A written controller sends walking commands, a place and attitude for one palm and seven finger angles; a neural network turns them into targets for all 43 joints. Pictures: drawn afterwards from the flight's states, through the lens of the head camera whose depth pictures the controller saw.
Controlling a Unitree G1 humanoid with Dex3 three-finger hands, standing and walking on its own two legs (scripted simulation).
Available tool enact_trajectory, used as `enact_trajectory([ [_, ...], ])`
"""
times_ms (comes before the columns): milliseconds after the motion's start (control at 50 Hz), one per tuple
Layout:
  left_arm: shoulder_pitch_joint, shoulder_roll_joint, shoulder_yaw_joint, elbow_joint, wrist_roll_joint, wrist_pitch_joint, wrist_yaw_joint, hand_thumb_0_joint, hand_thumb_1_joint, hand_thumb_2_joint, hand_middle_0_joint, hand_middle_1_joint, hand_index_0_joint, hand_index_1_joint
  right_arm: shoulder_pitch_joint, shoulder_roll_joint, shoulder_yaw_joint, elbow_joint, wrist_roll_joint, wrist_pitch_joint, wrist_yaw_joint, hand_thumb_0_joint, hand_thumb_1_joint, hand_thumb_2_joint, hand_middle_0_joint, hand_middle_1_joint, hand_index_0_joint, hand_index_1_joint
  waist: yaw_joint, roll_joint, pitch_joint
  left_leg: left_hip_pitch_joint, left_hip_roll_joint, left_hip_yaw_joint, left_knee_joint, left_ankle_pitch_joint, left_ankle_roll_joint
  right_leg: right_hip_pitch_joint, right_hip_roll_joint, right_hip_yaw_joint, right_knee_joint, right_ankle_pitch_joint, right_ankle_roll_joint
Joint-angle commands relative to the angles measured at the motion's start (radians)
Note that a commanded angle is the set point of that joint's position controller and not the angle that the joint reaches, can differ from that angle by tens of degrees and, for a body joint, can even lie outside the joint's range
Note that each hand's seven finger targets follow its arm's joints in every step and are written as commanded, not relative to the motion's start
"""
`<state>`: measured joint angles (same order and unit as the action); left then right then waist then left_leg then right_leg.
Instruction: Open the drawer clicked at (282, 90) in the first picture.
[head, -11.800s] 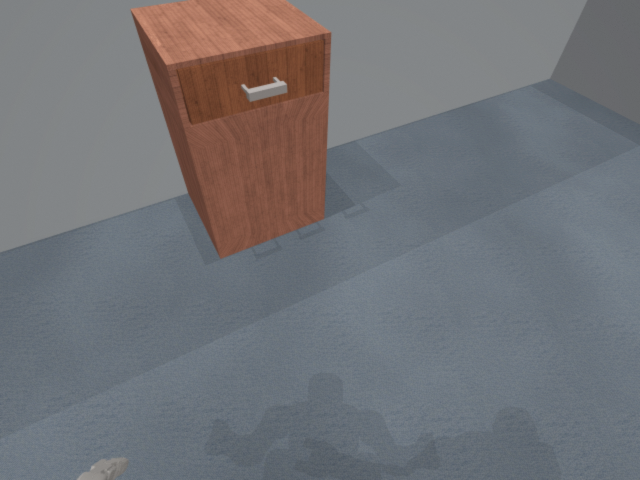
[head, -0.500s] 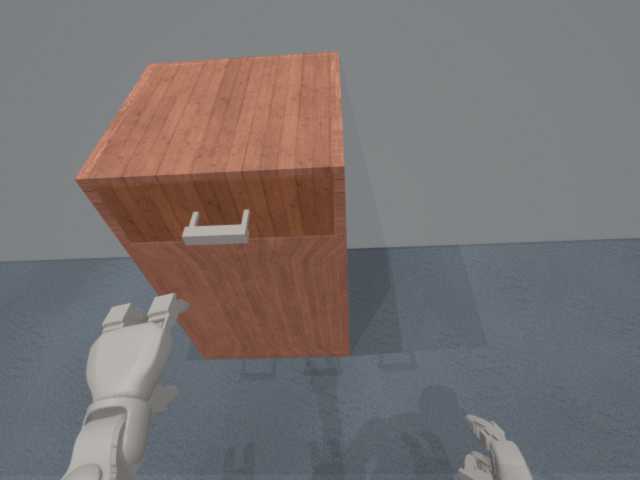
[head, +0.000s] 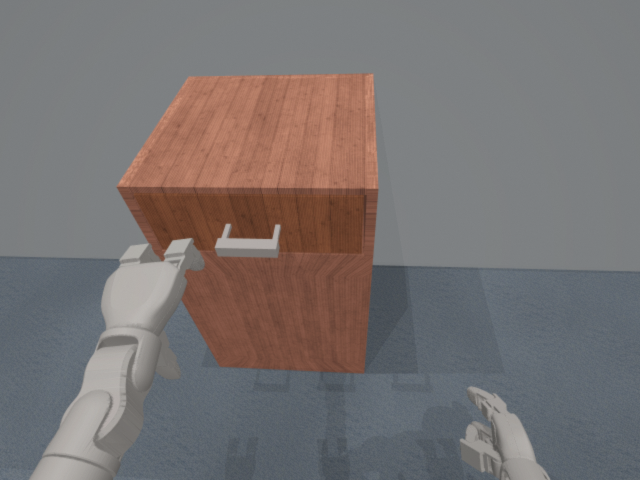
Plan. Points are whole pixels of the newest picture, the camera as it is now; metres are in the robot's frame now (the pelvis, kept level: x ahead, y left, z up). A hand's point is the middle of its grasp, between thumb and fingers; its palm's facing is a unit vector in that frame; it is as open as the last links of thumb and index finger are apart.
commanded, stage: raise the hand with hooked fingers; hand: left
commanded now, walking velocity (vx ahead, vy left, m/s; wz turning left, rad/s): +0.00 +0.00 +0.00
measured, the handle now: (250, 238) +0.54 +0.22 -0.07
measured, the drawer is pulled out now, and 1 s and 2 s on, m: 0.00 0.00 0.00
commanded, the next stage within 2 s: move the hooked fingers above the handle in 0.54 s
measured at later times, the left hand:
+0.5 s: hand (181, 294) +0.31 +0.22 +0.07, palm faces +0.05 -0.09 -0.99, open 13.9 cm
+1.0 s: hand (204, 275) +0.35 +0.21 +0.06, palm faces +0.02 -0.05 -1.00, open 13.9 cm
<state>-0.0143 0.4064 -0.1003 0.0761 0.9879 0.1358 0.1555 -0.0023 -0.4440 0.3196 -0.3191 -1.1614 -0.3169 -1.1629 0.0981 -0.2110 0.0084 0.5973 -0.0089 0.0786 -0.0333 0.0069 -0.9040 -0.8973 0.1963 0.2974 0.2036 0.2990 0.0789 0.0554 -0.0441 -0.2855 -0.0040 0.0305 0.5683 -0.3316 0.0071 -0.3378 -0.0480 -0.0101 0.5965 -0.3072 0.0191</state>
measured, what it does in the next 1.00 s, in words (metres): stands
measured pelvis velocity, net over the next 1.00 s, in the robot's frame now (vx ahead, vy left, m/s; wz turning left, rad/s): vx -0.01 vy -0.01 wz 0.01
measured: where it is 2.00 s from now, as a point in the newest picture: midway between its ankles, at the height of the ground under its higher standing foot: outside the picture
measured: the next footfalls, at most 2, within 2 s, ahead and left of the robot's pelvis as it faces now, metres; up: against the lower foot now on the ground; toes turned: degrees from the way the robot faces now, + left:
none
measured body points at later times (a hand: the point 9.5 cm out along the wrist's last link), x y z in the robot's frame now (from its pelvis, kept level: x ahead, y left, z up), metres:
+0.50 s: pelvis +0.01 -0.01 +0.01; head +0.03 -0.04 +0.45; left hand +0.30 +0.23 +0.13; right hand +0.19 -0.25 -0.11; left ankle -0.02 +0.12 -0.73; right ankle +0.00 -0.13 -0.73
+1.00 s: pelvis -0.01 -0.01 +0.00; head +0.02 -0.04 +0.45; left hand +0.34 +0.21 +0.11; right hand +0.16 -0.25 -0.12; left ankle -0.02 +0.12 -0.73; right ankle +0.00 -0.13 -0.73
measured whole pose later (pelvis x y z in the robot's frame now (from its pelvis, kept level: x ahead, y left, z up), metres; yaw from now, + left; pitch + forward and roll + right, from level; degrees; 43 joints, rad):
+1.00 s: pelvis -0.01 -0.01 +0.00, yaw +1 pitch +5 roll +1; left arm -0.34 0.41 -0.12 0.43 1.02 -0.02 0.19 0.00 -0.50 0.30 -0.32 -1.20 -0.32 -1.20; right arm 0.15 -0.23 -0.03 0.66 0.01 0.06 -0.05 0.01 -0.90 -0.90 0.20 0.30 0.20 0.30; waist 0.05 0.04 -0.04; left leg -0.34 0.01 0.01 0.54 -0.29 -0.01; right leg -0.39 -0.04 -0.03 0.57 -0.27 0.00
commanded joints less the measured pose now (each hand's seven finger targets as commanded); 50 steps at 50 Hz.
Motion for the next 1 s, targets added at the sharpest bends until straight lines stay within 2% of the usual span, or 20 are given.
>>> enact_trajectory([
  [0,-0.328,0.216,0.133,-0.208,0.017,-0.046,0.004,0.0,-0.5,0.3,-0.3,-1.2,-0.3,-1.2,-0.088,-0.123,-0.036,-0.126,-0.007,-0.039,-0.012,0.0,-0.9,-0.9,0.2,0.3,0.2,0.3,-0.005,0.0,-0.195,0.085,-0.017,-0.016,-0.097,0.373,0.007,0.142,0.062,-0.03,-0.083,0.275,-0.065],
  [120,-0.405,0.236,0.139,-0.17,-0.009,-0.07,-0.023,0.0,-0.5,0.3,-0.3,-1.2,-0.3,-1.2,-0.077,-0.126,-0.038,-0.108,0.0,-0.04,-0.013,0.0,-0.9,-0.9,0.2,0.3,0.2,0.3,-0.011,0.0,-0.226,0.108,-0.025,-0.013,-0.108,0.41,0.007,0.183,0.062,-0.029,-0.108,0.332,-0.061],
  [180,-0.305,0.208,0.139,-0.109,-0.029,-0.065,-0.05,0.0,-0.5,0.3,-0.3,-1.2,-0.3,-1.2,-0.067,-0.134,-0.046,-0.109,0.005,-0.036,-0.005,0.0,-0.9,-0.9,0.2,0.3,0.2,0.3,-0.001,-0.058,-0.212,0.086,-0.024,-0.004,-0.114,0.429,0.008,0.205,0.064,-0.029,-0.116,0.366,-0.058],
  [260,-0.278,0.219,0.147,-0.16,-0.037,-0.088,-0.071,0.0,-0.5,0.3,-0.3,-1.2,-0.3,-1.2,-0.068,-0.142,-0.052,-0.119,0.001,-0.031,0.003,0.0,-0.9,-0.9,0.2,0.3,0.2,0.3,0.008,-0.076,-0.238,0.08,-0.027,0.004,-0.11,0.466,0.013,0.235,0.056,-0.022,-0.108,0.436,-0.053],
  [340,-0.298,0.245,0.184,-0.213,-0.033,-0.134,-0.038,0.0,-0.5,0.3,-0.3,-1.2,-0.3,-1.2,-0.064,-0.143,-0.059,-0.117,-0.002,-0.038,0.004,0.0,-0.9,-0.9,0.2,0.3,0.2,0.3,0.011,-0.065,-0.261,0.077,-0.031,0.0,-0.108,0.455,0.015,0.236,0.053,-0.014,-0.105,0.437,-0.053],
  [400,-0.337,0.273,0.217,-0.255,-0.016,-0.161,0.016,0.0,-0.5,0.3,-0.3,-1.2,-0.3,-1.2,-0.059,-0.138,-0.063,-0.111,-0.004,-0.045,0.004,0.0,-0.9,-0.9,0.2,0.3,0.2,0.3,0.013,-0.009,-0.289,0.091,-0.032,-0.003,-0.104,0.455,0.013,0.228,0.052,-0.011,-0.101,0.414,-0.058],
  [460,-0.331,0.249,0.207,-0.217,-0.009,-0.152,0.058,0.0,-0.5,0.3,-0.3,-1.2,-0.3,-1.2,-0.056,-0.134,-0.072,-0.096,0.002,-0.048,0.006,0.0,-0.9,-0.9,0.2,0.3,0.2,0.3,0.007,0.012,-0.272,0.092,-0.032,0.004,-0.097,0.452,0.01,0.197,0.054,-0.014,-0.1,0.406,-0.059],
  [520,-0.321,0.226,0.181,-0.158,-0.018,-0.113,0.068,0.0,-0.5,0.3,-0.3,-1.2,-0.3,-1.2,-0.062,-0.135,-0.072,-0.09,0.012,-0.046,0.007,0.0,-0.9,-0.9,0.2,0.3,0.2,0.3,0.002,-0.021,-0.243,0.07,-0.033,0.011,-0.112,0.393,0.011,0.194,0.054,-0.016,-0.113,0.36,-0.057],
  [580,-0.302,0.205,0.149,-0.117,-0.028,-0.071,0.041,0.0,-0.5,0.3,-0.3,-1.2,-0.3,-1.2,-0.078,-0.143,-0.068,-0.095,0.02,-0.041,0.004,0.0,-0.9,-0.9,0.2,0.3,0.2,0.3,-0.005,-0.07,-0.231,0.057,-0.035,0.017,-0.121,0.364,0.015,0.204,0.056,-0.013,-0.127,0.344,-0.051],
  [620,-0.322,0.207,0.128,-0.138,-0.024,-0.059,0.02,0.0,-0.5,0.3,-0.3,-1.2,-0.3,-1.2,-0.084,-0.144,-0.064,-0.099,0.019,-0.037,0.002,0.0,-0.9,-0.9,0.2,0.3,0.2,0.3,-0.004,-0.056,-0.222,0.065,-0.034,0.017,-0.133,0.35,0.015,0.202,0.054,-0.017,-0.13,0.32,-0.051],
  [660,-0.363,0.198,0.106,-0.089,-0.021,-0.056,-0.001,0.0,-0.5,0.3,-0.3,-1.2,-0.3,-1.2,-0.08,-0.145,-0.058,-0.093,0.018,-0.036,-0.007,0.0,-0.9,-0.9,0.2,0.3,0.2,0.3,-0.018,-0.088,-0.191,0.055,-0.035,0.019,-0.13,0.323,0.019,0.177,0.056,-0.021,-0.136,0.302,-0.048],
  [700,-0.428,0.206,0.102,-0.06,-0.012,-0.072,-0.014,0.0,-0.5,0.3,-0.3,-1.2,-0.3,-1.2,-0.072,-0.144,-0.053,-0.092,0.017,-0.038,-0.013,0.0,-0.9,-0.9,0.2,0.3,0.2,0.3,-0.025,-0.101,-0.178,0.046,-0.036,0.017,-0.129,0.282,0.02,0.155,0.055,-0.019,-0.143,0.254,-0.046],
  [740,-0.497,0.191,0.081,-0.038,-0.004,-0.1,-0.013,0.0,-0.5,0.3,-0.3,-1.2,-0.3,-1.2,-0.058,-0.14,-0.055,-0.084,0.014,-0.044,-0.019,0.0,-0.9,-0.9,0.2,0.3,0.2,0.3,-0.034,-0.08,-0.187,0.054,-0.039,0.014,-0.122,0.267,0.021,0.131,0.055,-0.02,-0.14,0.234,-0.048],
  [780,-0.566,0.235,0.116,-0.015,0.011,-0.132,0.002,0.0,-0.5,0.3,-0.3,-1.2,-0.3,-1.2,-0.041,-0.144,-0.058,-0.075,0.009,-0.047,-0.024,0.0,-0.9,-0.9,0.2,0.3,0.2,0.3,-0.036,-0.062,-0.214,0.057,-0.04,0.007,-0.113,0.261,0.018,0.122,0.059,-0.017,-0.133,0.216,-0.051],
  [840,-0.653,0.198,0.089,0.035,0.027,-0.168,0.038,0.0,-0.5,0.3,-0.3,-1.2,-0.3,-1.2,-0.016,-0.131,-0.065,-0.059,0.008,-0.057,-0.023,0.0,-0.9,-0.9,0.2,0.3,0.2,0.3,-0.046,-0.016,-0.232,0.059,-0.039,0.003,-0.095,0.274,0.015,0.085,0.059,-0.023,-0.113,0.221,-0.057],
  [880,-0.667,0.232,0.127,0.103,0.037,-0.17,0.061,0.0,-0.5,0.3,-0.3,-1.2,-0.3,-1.2,0.005,-0.139,-0.07,-0.049,0.009,-0.056,-0.024,0.0,-0.9,-0.9,0.2,0.3,0.2,0.3,-0.043,-0.012,-0.254,0.041,-0.041,0.0,-0.086,0.279,0.011,0.085,0.067,-0.025,-0.1,0.22,-0.059],
  [900,-0.685,0.204,0.099,0.135,0.039,-0.167,0.07,0.0,-0.5,0.3,-0.3,-1.2,-0.3,-1.2,0.01,-0.133,-0.068,-0.048,0.011,-0.057,-0.023,0.0,-0.9,-0.9,0.2,0.3,0.2,0.3,-0.044,-0.02,-0.254,0.03,-0.041,0.002,-0.083,0.273,0.013,0.08,0.062,-0.025,-0.097,0.219,-0.058],
  [920,-0.703,0.217,0.116,0.171,0.042,-0.165,0.081,0.0,-0.5,0.3,-0.3,-1.2,-0.3,-1.2,0.021,-0.135,-0.073,-0.039,0.012,-0.057,-0.023,0.0,-0.9,-0.9,0.2,0.3,0.2,0.3,-0.046,-0.036,-0.259,0.017,-0.04,0.003,-0.08,0.275,0.012,0.079,0.064,-0.027,-0.091,0.224,-0.059],
  [940,-0.695,0.198,0.101,0.197,0.044,-0.156,0.087,0.0,-0.5,0.3,-0.3,-1.2,-0.3,-1.2,0.023,-0.135,-0.075,-0.04,0.013,-0.057,-0.022,0.0,-0.9,-0.9,0.2,0.3,0.2,0.3,-0.042,-0.025,-0.271,0.013,-0.041,0.007,-0.076,0.285,0.013,0.079,0.063,-0.027,-0.086,0.235,-0.059],
  [980,-0.711,0.215,0.119,0.278,0.048,-0.137,0.093,0.0,-0.5,0.3,-0.3,-1.2,-0.3,-1.2,0.037,-0.145,-0.079,-0.035,0.017,-0.053,-0.021,0.0,-0.9,-0.9,0.2,0.3,0.2,0.3,-0.048,-0.068,-0.267,-0.016,-0.039,0.006,-0.074,0.28,0.013,0.08,0.067,-0.029,-0.083,0.235,-0.057],
])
